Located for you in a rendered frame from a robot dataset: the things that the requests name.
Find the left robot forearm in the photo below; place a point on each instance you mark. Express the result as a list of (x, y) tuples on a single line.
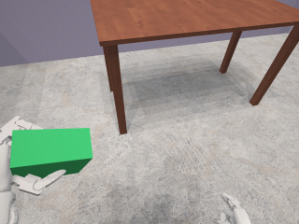
[(8, 213)]

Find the robot left hand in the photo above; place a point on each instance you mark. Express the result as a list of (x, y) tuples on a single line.
[(31, 184)]

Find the sponge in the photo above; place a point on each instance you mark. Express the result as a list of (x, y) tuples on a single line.
[(41, 152)]

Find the table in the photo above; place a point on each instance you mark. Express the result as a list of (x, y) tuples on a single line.
[(120, 22)]

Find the robot right hand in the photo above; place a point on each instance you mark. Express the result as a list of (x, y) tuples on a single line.
[(239, 215)]

